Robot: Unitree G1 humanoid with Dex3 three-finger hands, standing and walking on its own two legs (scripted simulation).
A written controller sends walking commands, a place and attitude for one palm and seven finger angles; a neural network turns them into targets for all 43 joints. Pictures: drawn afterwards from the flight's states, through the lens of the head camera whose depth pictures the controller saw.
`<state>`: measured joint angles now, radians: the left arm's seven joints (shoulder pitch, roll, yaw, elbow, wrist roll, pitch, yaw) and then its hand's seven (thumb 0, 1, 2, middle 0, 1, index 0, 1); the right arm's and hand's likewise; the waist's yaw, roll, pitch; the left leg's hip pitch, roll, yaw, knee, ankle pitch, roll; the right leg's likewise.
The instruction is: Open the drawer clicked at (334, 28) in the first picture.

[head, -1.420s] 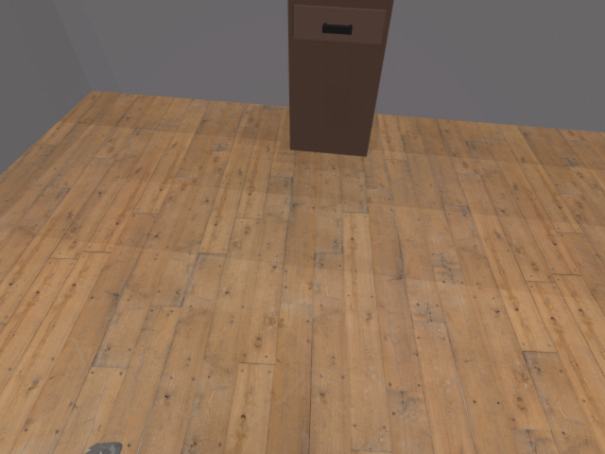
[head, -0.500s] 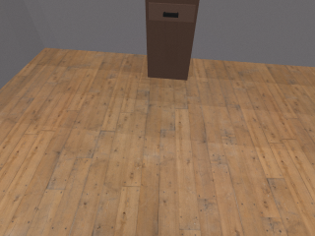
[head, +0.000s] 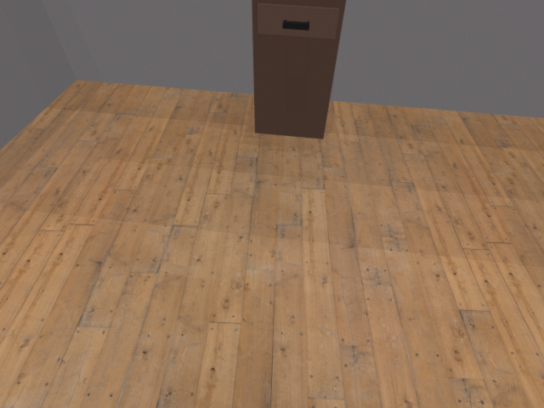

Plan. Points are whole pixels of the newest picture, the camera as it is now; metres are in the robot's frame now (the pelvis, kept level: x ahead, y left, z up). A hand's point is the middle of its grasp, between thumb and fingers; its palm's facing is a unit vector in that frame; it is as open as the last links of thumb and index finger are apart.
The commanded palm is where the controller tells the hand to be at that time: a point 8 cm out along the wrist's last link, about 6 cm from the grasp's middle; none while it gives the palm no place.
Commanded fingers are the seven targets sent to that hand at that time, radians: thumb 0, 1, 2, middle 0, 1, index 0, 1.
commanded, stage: look at it before walking up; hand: left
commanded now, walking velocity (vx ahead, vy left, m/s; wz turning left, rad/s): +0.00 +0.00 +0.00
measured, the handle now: (296, 23) +1.75 -0.02 -0.10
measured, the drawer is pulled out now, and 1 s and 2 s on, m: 0.00 0.00 0.00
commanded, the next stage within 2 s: walk to a spot facing it in 0.02 s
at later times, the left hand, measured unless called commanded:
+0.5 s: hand out of the picture +0.03 +0.18 -0.20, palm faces -0.02 -0.98 -0.18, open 7.3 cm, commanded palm none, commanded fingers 0.00 0.90 0.90 -0.20 -0.30 -0.20 -0.30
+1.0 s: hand (197, 287) +0.39 +0.19 -0.18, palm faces -0.23 -0.96 -0.17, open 7.3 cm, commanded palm none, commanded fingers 0.00 0.90 0.90 -0.20 -0.30 -0.20 -0.30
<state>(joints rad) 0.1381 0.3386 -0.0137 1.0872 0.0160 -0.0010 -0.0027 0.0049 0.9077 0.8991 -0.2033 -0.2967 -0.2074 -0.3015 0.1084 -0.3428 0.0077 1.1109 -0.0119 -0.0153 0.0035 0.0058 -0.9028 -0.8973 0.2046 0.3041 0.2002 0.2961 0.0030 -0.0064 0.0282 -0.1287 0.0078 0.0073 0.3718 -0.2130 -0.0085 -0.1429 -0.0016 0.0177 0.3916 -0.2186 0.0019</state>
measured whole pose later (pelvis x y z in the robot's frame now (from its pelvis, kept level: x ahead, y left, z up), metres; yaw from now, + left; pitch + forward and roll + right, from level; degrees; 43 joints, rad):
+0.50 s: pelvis +0.07 +0.00 -0.03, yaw -3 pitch +0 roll -1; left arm 0.39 0.18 0.02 1.10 0.03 -0.02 -0.01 0.00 0.91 0.90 -0.20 -0.30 -0.21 -0.30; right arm 0.33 -0.21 -0.01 1.12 -0.02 -0.02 0.00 0.01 -0.90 -0.90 0.20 0.30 0.20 0.30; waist 0.01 0.01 -0.01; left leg -0.21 0.06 0.07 0.73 -0.48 -0.01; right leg -0.19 0.05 0.06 0.64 -0.45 -0.01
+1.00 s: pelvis +0.25 +0.03 -0.01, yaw -13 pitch -1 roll -1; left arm 0.13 0.21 0.06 1.00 0.03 0.01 -0.02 0.00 0.92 0.90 -0.19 -0.30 -0.20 -0.30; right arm 0.47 -0.10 -0.01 1.16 -0.03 -0.09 -0.03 0.00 -0.92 -0.90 0.20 0.30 0.20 0.30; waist -0.02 -0.03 0.06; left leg 0.10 0.03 0.26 0.30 -0.38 0.01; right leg -0.60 -0.08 -0.11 0.83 -0.14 -0.02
